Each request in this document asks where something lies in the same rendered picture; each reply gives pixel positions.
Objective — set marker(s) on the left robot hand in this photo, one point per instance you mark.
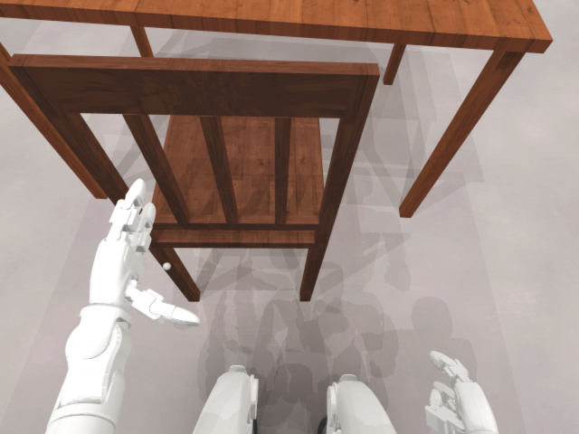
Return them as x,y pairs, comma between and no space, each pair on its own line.
118,258

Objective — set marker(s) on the chair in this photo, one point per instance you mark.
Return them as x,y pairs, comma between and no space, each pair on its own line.
241,166

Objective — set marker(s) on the right robot hand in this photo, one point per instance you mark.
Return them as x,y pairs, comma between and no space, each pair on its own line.
468,408

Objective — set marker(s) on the left robot thigh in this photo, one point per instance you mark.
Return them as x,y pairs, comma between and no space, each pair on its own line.
230,406

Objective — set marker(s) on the left robot forearm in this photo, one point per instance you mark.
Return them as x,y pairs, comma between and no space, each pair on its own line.
92,393

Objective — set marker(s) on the right robot thigh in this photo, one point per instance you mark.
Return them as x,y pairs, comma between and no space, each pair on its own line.
354,409

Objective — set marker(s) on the table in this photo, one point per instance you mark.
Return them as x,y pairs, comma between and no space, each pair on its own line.
510,28

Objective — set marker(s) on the robot thigh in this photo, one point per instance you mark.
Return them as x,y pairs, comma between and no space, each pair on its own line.
230,406
354,409

